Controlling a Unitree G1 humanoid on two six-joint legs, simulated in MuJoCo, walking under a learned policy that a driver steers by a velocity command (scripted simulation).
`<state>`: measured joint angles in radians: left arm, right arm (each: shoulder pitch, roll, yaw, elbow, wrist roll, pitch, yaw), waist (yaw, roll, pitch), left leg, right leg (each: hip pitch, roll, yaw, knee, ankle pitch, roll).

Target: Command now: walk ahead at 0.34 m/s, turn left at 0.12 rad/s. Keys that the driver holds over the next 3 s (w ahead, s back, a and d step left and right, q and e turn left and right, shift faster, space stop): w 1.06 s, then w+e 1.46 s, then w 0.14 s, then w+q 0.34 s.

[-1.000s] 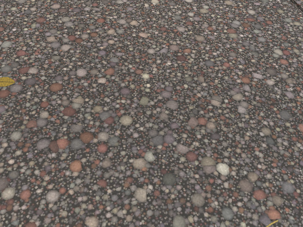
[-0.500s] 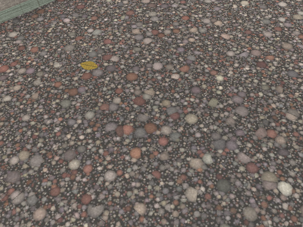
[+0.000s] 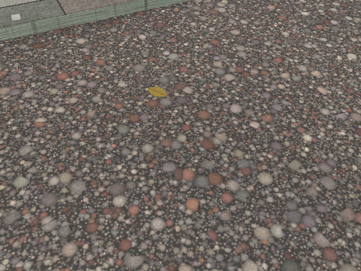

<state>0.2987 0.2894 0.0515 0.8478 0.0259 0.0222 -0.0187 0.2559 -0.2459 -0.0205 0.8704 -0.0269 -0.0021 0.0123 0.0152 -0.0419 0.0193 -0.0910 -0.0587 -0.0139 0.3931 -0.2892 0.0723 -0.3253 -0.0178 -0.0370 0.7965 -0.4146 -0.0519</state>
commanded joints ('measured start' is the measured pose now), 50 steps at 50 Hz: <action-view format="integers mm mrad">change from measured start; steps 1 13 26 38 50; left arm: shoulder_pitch -116 -351 -28 178 76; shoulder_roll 128 36 40 56 50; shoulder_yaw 31 -6 5 -1 3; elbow -89 -168 10 125 81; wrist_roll -2 7 -7 -18 -17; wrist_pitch -43 -44 -106 -124 -110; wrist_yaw -20 -36 5 14 17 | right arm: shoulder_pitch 44 218 131 -286 22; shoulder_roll -160 -150 -74 -29 -120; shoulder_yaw -34 -24 -16 8 -52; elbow -11 110 75 -63 33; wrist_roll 6 10 -9 -1 12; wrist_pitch -35 -77 -56 -45 -67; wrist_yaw -15 -19 12 29 -4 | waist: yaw -35 -73 -42 35 -65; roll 178 141 -18 -11 87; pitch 138 137 10 83 -70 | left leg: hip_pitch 148 142 -388 -507 143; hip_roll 281 259 137 125 390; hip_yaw -349 -121 -46 92 -392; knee -327 -276 783 257 -155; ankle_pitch -205 486 23 327 59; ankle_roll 129 128 17 -47 214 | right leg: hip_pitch -394 -323 153 278 -307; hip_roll -52 -24 -208 -149 -20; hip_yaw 47 -50 270 69 96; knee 135 -112 -636 -676 477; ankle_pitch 91 296 265 600 55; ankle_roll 2 19 -161 -137 -44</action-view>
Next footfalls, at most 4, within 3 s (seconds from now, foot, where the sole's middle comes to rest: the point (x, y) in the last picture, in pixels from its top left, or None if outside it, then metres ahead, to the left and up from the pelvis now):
0.38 right None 0.33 -0.11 -0.78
0.92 left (165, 240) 0.64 0.06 -0.78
1.46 right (210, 182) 0.92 -0.12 -0.78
2.00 left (197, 124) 1.27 -0.07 -0.78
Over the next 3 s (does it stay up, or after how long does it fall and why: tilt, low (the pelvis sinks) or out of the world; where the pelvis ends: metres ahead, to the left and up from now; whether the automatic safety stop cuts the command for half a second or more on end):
stays up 1.43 -0.46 -0.01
